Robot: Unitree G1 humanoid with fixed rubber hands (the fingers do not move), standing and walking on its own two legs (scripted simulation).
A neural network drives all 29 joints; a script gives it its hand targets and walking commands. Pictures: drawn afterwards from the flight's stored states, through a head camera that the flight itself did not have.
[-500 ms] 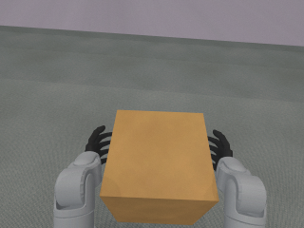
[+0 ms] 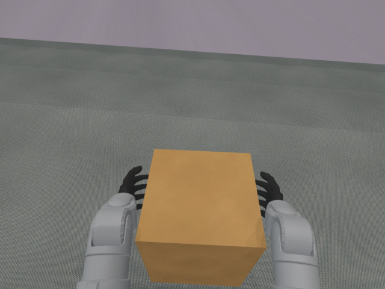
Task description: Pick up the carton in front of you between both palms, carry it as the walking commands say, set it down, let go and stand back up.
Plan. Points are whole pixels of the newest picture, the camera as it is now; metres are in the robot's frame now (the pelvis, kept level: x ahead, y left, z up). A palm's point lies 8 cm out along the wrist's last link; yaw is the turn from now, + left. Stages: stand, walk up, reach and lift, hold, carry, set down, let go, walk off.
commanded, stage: carry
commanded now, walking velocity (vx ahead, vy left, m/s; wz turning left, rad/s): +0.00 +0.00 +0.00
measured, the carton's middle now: (198, 220) +0.28 +0.00 -0.02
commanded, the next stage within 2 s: hold in 0.52 s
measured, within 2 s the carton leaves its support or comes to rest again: neither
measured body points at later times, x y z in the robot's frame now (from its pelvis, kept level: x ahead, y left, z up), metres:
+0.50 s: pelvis -0.02 +0.00 +0.00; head -0.03 +0.00 +0.45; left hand +0.29 +0.15 +0.03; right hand +0.29 -0.15 +0.04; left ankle +0.05 +0.10 -0.73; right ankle -0.08 -0.10 -0.73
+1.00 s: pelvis -0.05 +0.00 +0.01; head -0.06 +0.02 +0.46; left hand +0.26 +0.14 +0.03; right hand +0.25 -0.16 +0.04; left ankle +0.05 +0.11 -0.73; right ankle -0.08 -0.11 -0.73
